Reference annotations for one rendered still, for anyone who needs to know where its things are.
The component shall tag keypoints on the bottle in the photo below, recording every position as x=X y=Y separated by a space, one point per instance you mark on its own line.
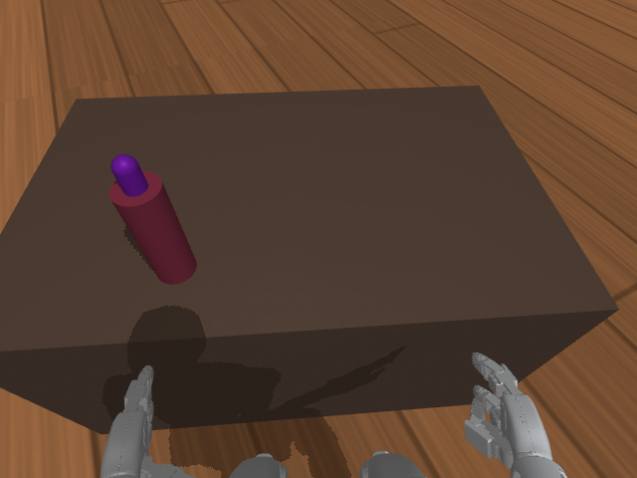
x=141 y=200

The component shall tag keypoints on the right robot arm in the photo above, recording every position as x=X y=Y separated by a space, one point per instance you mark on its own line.
x=536 y=467

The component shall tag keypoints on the left robot hand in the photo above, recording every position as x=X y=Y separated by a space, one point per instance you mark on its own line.
x=126 y=451

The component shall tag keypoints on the right robot hand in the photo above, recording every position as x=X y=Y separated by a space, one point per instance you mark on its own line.
x=515 y=430

